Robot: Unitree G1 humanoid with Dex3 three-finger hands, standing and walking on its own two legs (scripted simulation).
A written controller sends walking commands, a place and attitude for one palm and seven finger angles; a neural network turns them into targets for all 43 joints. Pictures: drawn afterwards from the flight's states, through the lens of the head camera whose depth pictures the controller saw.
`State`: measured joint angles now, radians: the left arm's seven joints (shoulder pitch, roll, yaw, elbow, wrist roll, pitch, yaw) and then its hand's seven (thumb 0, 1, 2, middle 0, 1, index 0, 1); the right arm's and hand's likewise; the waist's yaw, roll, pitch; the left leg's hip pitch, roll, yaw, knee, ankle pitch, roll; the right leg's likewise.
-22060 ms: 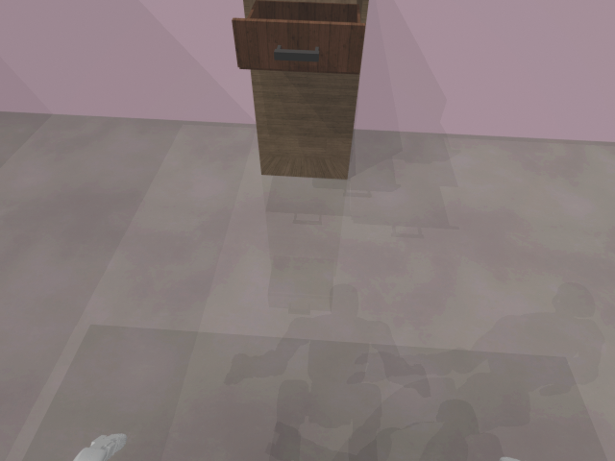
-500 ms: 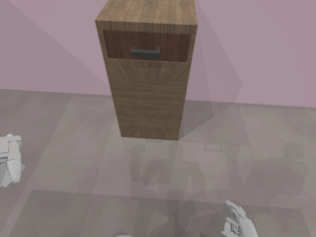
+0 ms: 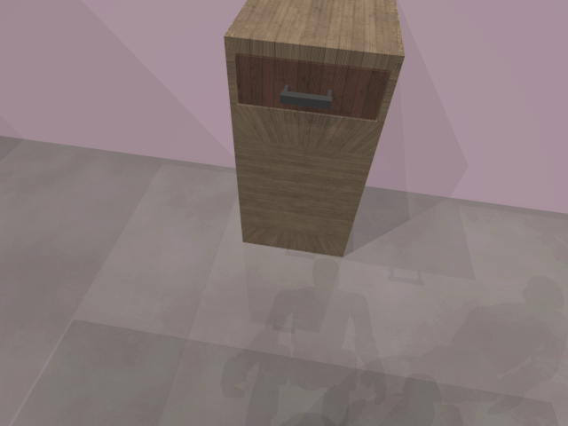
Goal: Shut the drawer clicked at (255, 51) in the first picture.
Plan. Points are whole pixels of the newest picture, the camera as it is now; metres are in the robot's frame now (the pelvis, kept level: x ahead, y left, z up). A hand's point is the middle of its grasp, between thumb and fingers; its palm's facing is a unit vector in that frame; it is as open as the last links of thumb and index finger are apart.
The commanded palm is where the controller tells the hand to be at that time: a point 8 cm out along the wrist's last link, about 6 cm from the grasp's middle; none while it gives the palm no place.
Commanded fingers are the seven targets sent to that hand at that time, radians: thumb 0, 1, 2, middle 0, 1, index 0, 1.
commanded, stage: let the arm hang, fingers relaxed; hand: left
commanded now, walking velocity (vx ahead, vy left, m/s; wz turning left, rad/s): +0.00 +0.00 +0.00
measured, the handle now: (306, 95) +0.88 +0.01 -0.01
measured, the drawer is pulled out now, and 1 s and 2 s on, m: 0.00 0.00 0.00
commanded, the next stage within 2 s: look to check the result in 0.62 s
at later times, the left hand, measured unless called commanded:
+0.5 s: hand out of the picture +0.03 +0.18 -0.17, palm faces -0.01 -0.98 -0.20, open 7.3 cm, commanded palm none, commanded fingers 0.00 0.90 0.90 -0.20 -0.30 -0.20 -0.30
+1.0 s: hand out of the picture +0.02 +0.15 -0.17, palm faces +0.00 -0.98 -0.18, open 7.4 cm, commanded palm none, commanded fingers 0.00 0.90 0.90 -0.20 -0.30 -0.20 -0.30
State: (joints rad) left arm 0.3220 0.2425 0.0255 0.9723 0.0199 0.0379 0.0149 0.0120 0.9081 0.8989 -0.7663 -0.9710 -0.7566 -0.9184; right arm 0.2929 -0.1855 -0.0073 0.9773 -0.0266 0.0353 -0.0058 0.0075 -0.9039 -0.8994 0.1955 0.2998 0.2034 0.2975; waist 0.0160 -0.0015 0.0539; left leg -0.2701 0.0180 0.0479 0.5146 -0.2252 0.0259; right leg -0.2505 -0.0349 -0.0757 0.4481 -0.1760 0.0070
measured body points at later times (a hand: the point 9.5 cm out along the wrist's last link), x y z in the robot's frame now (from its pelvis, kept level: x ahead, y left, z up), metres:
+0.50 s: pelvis +0.01 +0.00 +0.00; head +0.02 +0.00 +0.45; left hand +0.03 +0.23 -0.15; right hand +0.00 -0.21 -0.16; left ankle +0.03 +0.10 -0.74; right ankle +0.04 -0.13 -0.74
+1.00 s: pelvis +0.02 -0.01 +0.01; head +0.04 -0.01 +0.45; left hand +0.02 +0.21 -0.16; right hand -0.01 -0.22 -0.16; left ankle +0.03 +0.10 -0.74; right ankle +0.04 -0.13 -0.74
